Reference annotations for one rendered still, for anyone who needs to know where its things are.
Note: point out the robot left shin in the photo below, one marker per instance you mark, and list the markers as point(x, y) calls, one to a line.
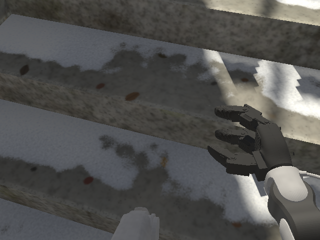
point(139, 209)

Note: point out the robot right forearm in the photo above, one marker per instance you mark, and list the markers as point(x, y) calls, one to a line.
point(292, 203)

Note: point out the robot left thigh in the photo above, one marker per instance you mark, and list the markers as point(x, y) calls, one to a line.
point(137, 225)

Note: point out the right robot hand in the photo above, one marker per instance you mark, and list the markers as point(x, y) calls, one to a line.
point(268, 147)

